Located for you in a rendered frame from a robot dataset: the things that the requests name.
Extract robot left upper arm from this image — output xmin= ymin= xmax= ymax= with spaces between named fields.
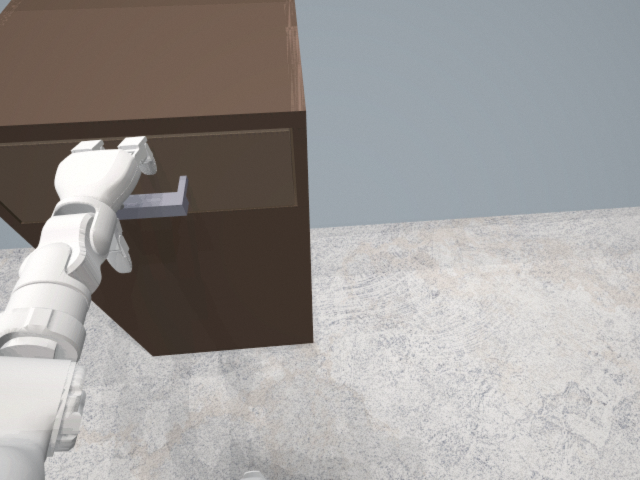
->
xmin=0 ymin=356 xmax=87 ymax=480

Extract robot left hand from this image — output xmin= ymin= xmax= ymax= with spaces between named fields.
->
xmin=54 ymin=136 xmax=157 ymax=273

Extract drawer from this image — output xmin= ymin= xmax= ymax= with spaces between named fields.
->
xmin=0 ymin=128 xmax=295 ymax=222

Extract left robot forearm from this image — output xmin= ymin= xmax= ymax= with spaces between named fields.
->
xmin=0 ymin=196 xmax=117 ymax=362

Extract cabinet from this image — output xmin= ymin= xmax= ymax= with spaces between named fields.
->
xmin=0 ymin=0 xmax=313 ymax=356

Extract handle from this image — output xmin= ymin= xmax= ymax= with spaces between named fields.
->
xmin=116 ymin=176 xmax=189 ymax=220

